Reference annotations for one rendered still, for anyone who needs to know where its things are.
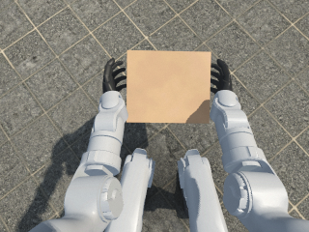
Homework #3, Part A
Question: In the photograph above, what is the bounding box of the right robot foot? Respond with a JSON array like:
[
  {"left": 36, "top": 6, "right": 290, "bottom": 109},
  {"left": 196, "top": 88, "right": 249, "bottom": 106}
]
[{"left": 178, "top": 174, "right": 189, "bottom": 217}]

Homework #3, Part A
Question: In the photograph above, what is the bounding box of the carton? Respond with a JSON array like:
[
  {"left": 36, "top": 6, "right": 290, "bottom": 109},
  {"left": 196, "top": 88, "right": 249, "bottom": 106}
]
[{"left": 126, "top": 50, "right": 211, "bottom": 124}]

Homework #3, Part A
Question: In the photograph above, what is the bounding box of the robot left hand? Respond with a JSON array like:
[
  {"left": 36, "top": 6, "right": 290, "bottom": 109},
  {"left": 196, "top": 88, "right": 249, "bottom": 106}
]
[{"left": 102, "top": 58, "right": 127, "bottom": 94}]

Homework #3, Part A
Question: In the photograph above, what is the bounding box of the robot right hand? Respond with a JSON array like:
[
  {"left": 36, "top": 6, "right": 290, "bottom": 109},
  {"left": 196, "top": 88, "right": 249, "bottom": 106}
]
[{"left": 210, "top": 58, "right": 233, "bottom": 94}]

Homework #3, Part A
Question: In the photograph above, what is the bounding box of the right robot forearm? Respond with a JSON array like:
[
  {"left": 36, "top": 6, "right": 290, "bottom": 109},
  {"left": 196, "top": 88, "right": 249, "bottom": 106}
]
[{"left": 210, "top": 90, "right": 289, "bottom": 207}]

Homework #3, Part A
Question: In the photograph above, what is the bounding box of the robot left thigh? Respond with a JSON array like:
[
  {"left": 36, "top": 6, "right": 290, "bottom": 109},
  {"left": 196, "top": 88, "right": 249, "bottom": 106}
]
[{"left": 104, "top": 153, "right": 155, "bottom": 232}]

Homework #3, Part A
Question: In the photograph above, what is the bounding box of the left robot forearm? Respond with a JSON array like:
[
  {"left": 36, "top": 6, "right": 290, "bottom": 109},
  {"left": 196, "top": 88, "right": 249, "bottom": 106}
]
[{"left": 64, "top": 91, "right": 128, "bottom": 211}]

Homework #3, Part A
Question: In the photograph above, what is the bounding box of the right robot upper arm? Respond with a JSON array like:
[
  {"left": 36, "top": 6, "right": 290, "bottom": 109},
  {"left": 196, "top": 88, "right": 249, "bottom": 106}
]
[{"left": 222, "top": 171, "right": 309, "bottom": 232}]

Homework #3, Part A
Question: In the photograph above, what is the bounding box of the left robot upper arm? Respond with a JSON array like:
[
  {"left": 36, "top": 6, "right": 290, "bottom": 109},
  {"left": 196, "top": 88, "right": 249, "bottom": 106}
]
[{"left": 28, "top": 175, "right": 124, "bottom": 232}]

